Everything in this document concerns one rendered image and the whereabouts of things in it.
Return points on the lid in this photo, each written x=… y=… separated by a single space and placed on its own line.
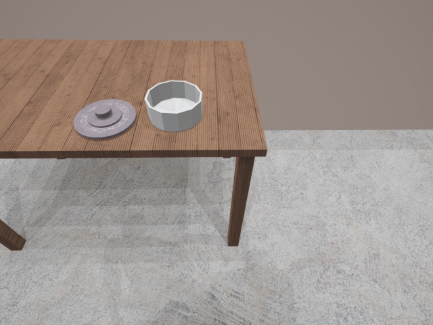
x=122 y=118

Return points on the knob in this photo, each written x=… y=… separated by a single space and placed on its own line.
x=103 y=111

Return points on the table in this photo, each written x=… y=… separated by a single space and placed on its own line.
x=44 y=83

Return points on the pot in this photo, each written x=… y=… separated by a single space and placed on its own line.
x=174 y=106

